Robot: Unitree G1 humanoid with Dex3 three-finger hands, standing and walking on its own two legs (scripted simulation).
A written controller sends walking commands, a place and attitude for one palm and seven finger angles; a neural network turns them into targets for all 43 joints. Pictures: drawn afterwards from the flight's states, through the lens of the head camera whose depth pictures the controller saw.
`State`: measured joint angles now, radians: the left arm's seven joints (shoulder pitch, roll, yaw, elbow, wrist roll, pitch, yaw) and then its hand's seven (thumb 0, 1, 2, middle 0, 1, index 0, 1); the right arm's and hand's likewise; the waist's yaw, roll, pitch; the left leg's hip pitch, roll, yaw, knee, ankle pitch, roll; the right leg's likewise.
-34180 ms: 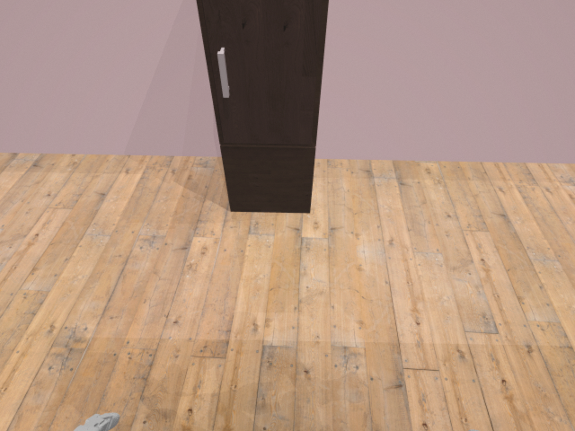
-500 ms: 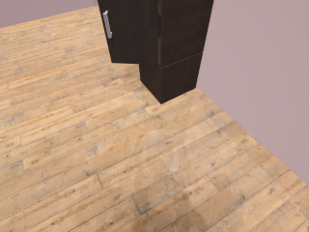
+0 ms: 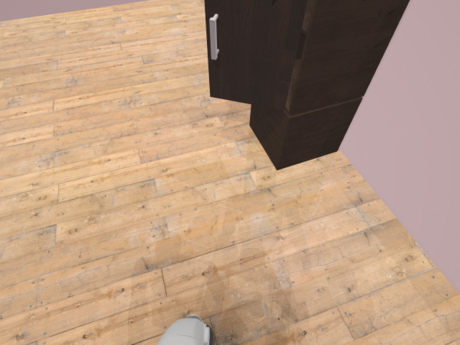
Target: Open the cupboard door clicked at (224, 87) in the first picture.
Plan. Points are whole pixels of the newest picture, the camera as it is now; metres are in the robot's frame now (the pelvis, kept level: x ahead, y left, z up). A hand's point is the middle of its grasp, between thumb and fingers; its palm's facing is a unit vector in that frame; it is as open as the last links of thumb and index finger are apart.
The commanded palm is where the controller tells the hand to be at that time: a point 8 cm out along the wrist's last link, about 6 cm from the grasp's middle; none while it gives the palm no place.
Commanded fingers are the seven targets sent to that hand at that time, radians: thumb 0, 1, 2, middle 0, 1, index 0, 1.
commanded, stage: take the last steps up to it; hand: left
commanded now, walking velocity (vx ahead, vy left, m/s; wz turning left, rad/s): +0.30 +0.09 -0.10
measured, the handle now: (215, 37) +1.08 +0.20 -0.05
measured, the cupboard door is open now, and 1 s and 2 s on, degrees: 54 54 54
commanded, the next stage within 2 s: come to a stop and stand still in 1.10 s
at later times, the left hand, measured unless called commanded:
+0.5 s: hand (150, 247) +0.31 +0.23 -0.14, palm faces -0.08 -0.98 -0.18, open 7.4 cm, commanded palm none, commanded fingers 0.00 0.90 0.90 -0.20 -0.30 -0.20 -0.30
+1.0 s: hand (158, 230) +0.36 +0.23 -0.17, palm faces +0.00 -0.98 -0.18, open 7.2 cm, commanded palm none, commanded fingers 0.00 0.90 0.90 -0.20 -0.30 -0.20 -0.30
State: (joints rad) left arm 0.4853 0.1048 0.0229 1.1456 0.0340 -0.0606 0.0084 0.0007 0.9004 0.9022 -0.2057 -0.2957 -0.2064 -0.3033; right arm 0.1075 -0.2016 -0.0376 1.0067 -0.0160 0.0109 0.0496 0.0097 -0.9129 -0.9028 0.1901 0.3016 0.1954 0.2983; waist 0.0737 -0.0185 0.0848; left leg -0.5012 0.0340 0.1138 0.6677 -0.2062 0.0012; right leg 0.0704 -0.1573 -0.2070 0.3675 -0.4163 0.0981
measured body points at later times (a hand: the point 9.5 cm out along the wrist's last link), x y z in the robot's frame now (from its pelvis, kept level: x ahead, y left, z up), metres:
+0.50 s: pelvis +0.17 +0.06 +0.01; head +0.19 +0.06 +0.46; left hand +0.31 +0.28 -0.13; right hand +0.09 -0.16 -0.14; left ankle +0.11 +0.11 -0.73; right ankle +0.24 -0.08 -0.68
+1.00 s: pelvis +0.36 +0.04 +0.01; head +0.38 +0.06 +0.46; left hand +0.36 +0.28 -0.15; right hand +0.42 -0.21 -0.13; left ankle +0.45 +0.16 -0.71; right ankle +0.28 -0.08 -0.73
